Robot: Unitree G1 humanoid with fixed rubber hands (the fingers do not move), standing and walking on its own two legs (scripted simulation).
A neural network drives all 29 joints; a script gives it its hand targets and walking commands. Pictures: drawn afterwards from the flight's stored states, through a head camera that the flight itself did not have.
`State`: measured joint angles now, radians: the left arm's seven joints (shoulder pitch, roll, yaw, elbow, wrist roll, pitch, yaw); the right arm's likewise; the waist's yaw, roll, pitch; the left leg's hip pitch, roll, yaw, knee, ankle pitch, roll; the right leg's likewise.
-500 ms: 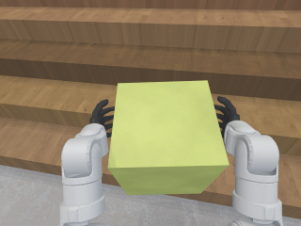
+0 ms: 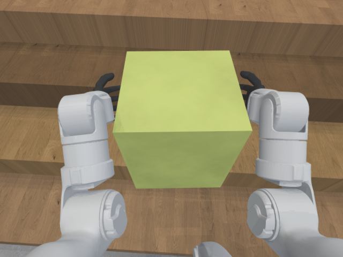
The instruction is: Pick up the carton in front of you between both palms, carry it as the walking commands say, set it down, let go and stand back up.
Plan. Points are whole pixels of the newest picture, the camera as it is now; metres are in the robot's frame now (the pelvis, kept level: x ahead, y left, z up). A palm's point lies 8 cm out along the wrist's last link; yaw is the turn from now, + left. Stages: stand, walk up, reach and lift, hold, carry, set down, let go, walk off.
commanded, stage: carry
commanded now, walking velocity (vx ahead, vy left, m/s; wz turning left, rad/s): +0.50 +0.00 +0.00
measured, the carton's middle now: (178, 126) +0.40 -0.02 +0.07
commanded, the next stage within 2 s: none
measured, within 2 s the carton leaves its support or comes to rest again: neither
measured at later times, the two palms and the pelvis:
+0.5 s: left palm out of the picture +0.66 +0.15 +0.28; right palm out of the picture +0.72 -0.14 +0.29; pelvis +0.31 -0.08 +0.16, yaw +2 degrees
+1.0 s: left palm out of the picture +1.04 +0.05 +0.51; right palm out of the picture +0.99 -0.24 +0.50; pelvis +0.62 -0.02 +0.33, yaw -1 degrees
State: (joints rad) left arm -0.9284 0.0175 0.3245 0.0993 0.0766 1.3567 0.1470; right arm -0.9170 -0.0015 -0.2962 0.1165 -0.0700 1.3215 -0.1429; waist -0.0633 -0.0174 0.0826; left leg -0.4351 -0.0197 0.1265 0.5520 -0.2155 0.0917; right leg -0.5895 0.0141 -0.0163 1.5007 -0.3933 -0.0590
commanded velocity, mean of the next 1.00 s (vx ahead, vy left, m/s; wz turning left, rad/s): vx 0.50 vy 0.00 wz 0.00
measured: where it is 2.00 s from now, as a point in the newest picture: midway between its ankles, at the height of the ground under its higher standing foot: (176, 7)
